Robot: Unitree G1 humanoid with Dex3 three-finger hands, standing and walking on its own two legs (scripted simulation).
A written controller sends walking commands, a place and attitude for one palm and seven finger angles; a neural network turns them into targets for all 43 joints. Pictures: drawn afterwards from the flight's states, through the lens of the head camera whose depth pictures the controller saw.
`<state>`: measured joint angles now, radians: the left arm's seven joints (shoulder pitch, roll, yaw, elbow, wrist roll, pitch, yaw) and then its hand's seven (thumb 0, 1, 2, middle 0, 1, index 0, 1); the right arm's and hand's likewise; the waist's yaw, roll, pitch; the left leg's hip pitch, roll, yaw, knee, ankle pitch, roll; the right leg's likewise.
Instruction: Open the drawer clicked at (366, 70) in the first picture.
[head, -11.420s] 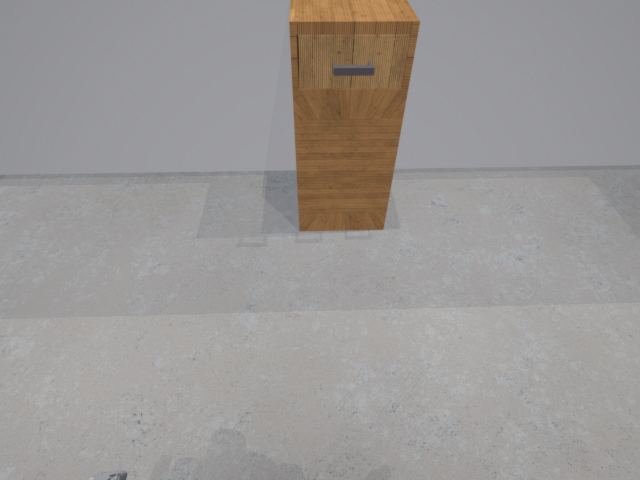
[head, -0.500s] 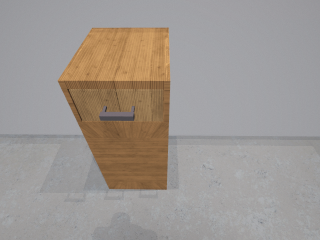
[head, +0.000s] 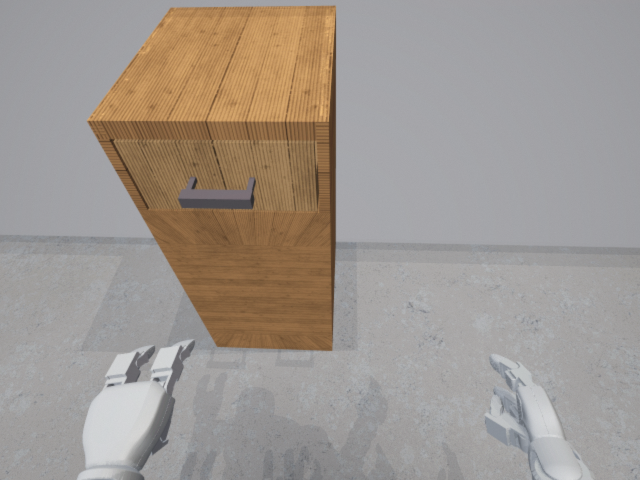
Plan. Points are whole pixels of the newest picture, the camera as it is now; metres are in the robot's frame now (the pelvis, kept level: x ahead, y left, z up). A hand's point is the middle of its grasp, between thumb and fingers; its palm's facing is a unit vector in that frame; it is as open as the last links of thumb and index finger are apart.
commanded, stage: raise the hand with hooked fingers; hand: left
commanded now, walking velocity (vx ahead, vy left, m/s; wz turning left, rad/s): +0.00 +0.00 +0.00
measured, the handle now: (219, 190) +0.55 +0.25 +0.01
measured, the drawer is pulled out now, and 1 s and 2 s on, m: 0.00 0.00 0.00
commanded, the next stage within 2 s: move the hooked fingers above the handle in 1.52 s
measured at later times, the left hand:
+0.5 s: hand (136, 364) +0.23 +0.25 +0.03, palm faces -0.01 -0.09 -1.00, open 11.3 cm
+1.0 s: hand (109, 284) +0.29 +0.28 +0.11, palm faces +0.07 -0.07 -1.00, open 13.7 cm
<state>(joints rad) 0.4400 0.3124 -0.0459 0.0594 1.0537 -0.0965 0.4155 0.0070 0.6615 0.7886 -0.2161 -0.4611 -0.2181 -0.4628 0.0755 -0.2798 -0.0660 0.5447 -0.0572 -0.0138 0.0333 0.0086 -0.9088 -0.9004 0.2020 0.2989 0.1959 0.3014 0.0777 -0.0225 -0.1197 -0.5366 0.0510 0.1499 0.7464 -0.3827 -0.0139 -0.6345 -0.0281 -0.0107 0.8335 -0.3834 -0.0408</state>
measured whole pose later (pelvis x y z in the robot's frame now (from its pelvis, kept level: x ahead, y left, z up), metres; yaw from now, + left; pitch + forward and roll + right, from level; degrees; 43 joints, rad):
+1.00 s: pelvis +0.01 +0.03 +0.03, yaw +3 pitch +2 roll +1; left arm -0.03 0.44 -0.09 0.05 0.97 0.09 0.12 0.00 -0.45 0.32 -0.32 -1.17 -0.32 -1.17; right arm 0.10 -0.22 0.01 0.60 0.00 0.09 -0.02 0.01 -0.90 -0.90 0.20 0.30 0.20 0.30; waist 0.09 0.07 -0.03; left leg -0.24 0.01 0.08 0.52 -0.30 0.01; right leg -0.29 -0.05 -0.07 0.55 -0.29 0.00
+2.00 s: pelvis +0.01 +0.02 +0.03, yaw +3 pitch +4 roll +1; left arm -0.29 0.45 -0.10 0.32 0.96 -0.04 0.11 0.00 -0.49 0.30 -0.32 -1.20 -0.32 -1.20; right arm 0.16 -0.26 -0.02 0.65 0.02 0.08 -0.04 0.01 -0.90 -0.90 0.20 0.30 0.20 0.30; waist 0.06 0.06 -0.03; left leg -0.28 0.02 0.07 0.48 -0.26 0.00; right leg -0.32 -0.04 -0.07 0.52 -0.26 -0.02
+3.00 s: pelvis +0.02 +0.02 +0.02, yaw +2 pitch +14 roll +0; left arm -0.78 0.45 -0.06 0.98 1.07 -0.05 0.25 0.00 -0.49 0.30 -0.32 -1.20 -0.32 -1.20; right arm 0.33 -0.26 -0.06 0.70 0.01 0.10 -0.02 0.00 -0.90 -0.90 0.20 0.30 0.20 0.30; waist -0.08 0.04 -0.10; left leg -0.53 0.03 0.08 0.62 -0.33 0.01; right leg -0.57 -0.03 -0.05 0.63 -0.30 -0.01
